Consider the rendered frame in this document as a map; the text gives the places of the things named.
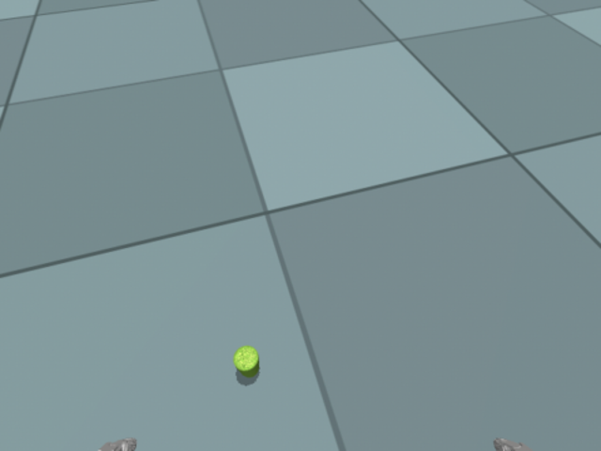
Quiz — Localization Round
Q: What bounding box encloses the cup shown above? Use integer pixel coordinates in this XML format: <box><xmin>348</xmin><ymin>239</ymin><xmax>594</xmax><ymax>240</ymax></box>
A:
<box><xmin>233</xmin><ymin>346</ymin><xmax>259</xmax><ymax>378</ymax></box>

